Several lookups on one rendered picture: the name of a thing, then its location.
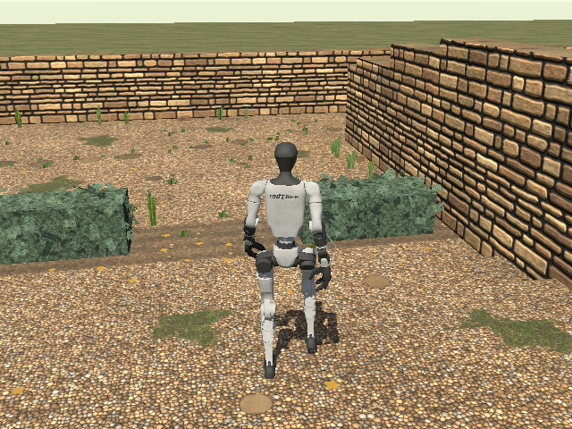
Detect robot right upper arm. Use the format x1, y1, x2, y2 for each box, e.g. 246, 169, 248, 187
304, 181, 323, 233

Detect robot left hand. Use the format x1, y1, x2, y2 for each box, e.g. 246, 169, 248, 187
245, 240, 265, 258

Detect right robot forearm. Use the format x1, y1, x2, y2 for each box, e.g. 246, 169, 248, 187
314, 220, 331, 267

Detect left robot forearm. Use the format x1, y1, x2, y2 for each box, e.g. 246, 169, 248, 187
243, 215, 256, 246

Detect robot left upper arm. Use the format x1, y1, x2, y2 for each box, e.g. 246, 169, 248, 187
245, 180, 268, 228

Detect humanoid robot head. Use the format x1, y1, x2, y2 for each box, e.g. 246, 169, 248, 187
270, 142, 301, 186

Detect humanoid robot torso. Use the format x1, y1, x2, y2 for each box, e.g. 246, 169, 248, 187
265, 176, 307, 268

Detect robot right hand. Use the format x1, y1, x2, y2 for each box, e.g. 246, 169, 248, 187
309, 266, 332, 291

